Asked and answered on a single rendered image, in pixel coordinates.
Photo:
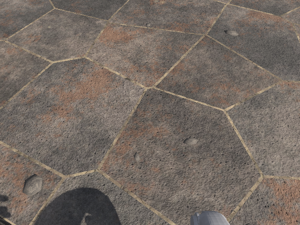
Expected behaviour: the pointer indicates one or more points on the robot right thigh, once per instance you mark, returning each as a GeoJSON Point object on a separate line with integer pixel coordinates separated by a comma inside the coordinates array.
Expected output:
{"type": "Point", "coordinates": [208, 218]}

